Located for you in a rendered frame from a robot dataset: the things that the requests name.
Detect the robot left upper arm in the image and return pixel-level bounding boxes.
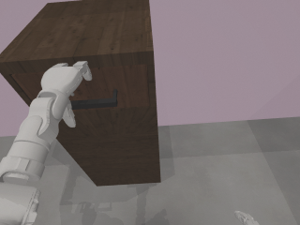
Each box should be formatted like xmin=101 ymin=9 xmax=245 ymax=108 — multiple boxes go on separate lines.
xmin=0 ymin=182 xmax=41 ymax=225

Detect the cabinet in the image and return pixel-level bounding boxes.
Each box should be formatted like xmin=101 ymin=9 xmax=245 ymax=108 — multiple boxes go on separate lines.
xmin=0 ymin=0 xmax=161 ymax=187

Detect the handle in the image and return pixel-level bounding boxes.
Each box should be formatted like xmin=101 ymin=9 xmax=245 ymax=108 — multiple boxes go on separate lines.
xmin=70 ymin=89 xmax=118 ymax=110

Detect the left robot forearm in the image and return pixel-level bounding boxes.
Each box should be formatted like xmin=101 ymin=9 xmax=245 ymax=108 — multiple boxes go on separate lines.
xmin=0 ymin=88 xmax=68 ymax=185

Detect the left robot hand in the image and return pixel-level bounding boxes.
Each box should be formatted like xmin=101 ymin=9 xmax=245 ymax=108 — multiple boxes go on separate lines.
xmin=40 ymin=61 xmax=92 ymax=128

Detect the right robot hand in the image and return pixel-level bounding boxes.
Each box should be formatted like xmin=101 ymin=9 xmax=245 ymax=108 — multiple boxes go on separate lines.
xmin=234 ymin=211 xmax=260 ymax=225

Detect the drawer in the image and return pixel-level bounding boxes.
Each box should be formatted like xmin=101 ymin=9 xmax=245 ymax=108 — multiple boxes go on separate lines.
xmin=11 ymin=64 xmax=150 ymax=112

